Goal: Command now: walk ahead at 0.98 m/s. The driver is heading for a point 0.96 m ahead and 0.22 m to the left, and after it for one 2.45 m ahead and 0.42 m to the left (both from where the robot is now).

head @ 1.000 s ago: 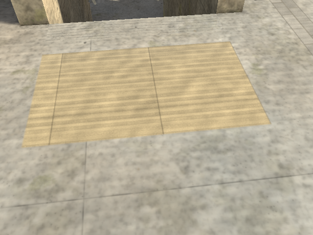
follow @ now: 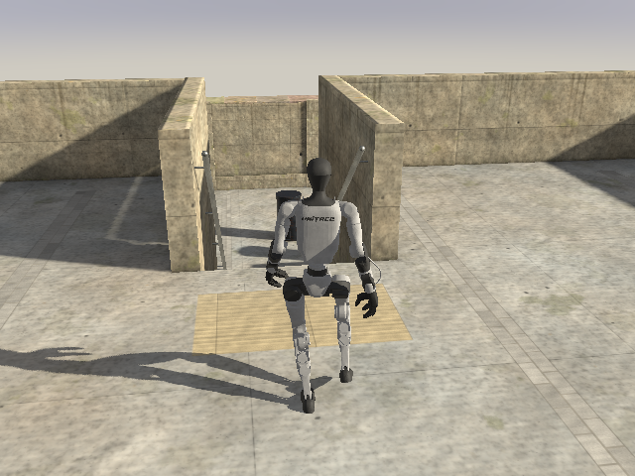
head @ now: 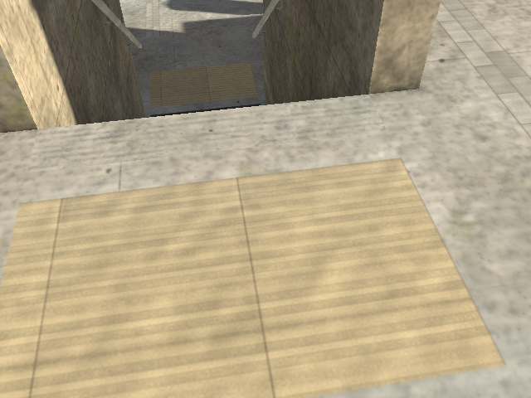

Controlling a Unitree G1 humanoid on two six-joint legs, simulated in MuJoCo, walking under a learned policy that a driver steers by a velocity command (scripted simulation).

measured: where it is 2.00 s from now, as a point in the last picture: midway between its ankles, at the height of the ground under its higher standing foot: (220, 220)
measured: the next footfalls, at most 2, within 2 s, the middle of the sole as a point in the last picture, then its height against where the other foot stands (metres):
right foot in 0.26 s outside the picture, level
left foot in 0.72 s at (248, 284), level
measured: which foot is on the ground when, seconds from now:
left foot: down 0.00-0.26, up 0.28-0.70, down 0.72-1.00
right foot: up 0.00-0.24, down 0.26-0.72, up 0.74-1.00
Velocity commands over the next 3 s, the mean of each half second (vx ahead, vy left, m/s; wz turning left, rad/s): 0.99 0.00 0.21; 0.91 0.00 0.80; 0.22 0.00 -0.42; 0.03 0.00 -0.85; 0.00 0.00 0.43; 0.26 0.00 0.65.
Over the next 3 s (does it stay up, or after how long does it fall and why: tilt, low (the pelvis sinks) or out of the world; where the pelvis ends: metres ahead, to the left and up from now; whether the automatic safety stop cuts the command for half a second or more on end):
stays up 1.16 0.24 0.01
